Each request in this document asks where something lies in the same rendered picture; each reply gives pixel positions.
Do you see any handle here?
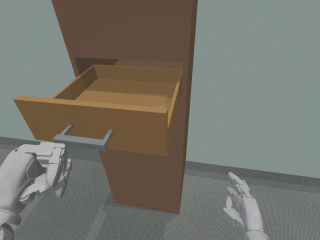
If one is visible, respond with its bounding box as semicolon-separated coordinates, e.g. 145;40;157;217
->
52;124;114;151

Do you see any drawer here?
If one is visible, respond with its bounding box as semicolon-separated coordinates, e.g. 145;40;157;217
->
13;64;183;157

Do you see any robot right forearm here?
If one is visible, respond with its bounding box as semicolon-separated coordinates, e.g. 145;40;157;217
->
243;230;270;240

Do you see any cabinet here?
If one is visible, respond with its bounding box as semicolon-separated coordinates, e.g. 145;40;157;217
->
51;0;198;214

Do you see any robot left hand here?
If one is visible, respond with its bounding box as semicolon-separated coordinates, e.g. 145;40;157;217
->
0;142;73;214

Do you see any robot left forearm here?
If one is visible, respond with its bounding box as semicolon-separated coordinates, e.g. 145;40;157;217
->
0;208;22;240

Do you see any robot right hand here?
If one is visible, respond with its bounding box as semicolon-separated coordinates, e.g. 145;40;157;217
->
222;172;264;235

